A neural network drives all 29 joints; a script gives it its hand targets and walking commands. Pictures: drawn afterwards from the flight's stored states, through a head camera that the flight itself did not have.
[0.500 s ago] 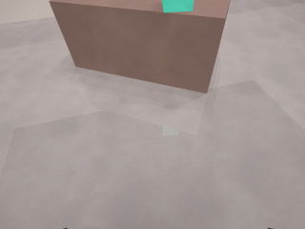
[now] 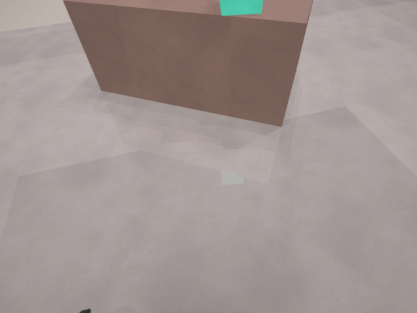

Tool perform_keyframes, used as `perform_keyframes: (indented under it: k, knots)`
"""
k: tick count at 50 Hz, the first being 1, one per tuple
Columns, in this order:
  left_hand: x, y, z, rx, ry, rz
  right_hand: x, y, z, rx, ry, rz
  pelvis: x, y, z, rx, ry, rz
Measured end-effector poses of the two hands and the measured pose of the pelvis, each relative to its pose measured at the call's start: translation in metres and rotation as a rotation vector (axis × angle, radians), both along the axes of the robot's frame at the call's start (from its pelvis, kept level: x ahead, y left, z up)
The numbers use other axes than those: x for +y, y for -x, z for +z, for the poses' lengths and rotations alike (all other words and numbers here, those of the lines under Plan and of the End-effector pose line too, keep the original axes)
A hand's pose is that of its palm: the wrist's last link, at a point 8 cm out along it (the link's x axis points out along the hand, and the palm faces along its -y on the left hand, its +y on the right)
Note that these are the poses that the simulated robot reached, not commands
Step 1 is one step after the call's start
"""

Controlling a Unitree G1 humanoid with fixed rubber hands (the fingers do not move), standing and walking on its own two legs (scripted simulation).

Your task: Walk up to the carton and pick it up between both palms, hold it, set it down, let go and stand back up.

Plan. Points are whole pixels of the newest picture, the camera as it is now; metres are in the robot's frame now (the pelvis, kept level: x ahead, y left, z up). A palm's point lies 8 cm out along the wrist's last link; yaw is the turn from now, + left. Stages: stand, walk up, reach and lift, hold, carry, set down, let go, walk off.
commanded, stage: stand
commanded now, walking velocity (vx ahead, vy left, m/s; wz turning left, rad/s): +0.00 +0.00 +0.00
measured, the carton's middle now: out of the picture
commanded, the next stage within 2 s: walk up in 0.78 s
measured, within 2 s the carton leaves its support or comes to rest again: neither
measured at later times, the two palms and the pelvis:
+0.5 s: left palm out of the picture +0.09 +0.31 -0.10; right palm out of the picture +0.09 -0.30 -0.12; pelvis +0.00 +0.00 +0.00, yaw +0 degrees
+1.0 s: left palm out of the picture +0.09 +0.30 -0.11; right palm out of the picture +0.08 -0.31 -0.11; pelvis +0.00 +0.00 +0.00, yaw -2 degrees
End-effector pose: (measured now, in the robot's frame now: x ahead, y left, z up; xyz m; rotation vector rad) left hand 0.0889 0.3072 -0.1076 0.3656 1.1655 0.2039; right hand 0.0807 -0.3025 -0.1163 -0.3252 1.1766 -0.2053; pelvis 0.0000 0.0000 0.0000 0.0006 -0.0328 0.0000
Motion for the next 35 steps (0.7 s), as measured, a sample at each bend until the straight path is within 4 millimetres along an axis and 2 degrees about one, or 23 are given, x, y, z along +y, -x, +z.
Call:
perform_keyframes:
  k: [21, 35]
  knots:
    - [-0.0021, -0.0027, 0.0011, 0.002, -0.005, -0.004, -0.0015, -0.0068, 0.0008, -0.017, -0.003, -0.007, -0.0018, -0.0034, 0.0005, -0.003, 0.0, -0.004]
    - [0.003, -0.0052, 0.0056, -0.008, -0.022, -0.013, -0.003, 0.0023, -0.0009, -0.002, -0.007, -0.019, -0.0022, -0.0025, 0.0004, -0.003, 0.005, -0.007]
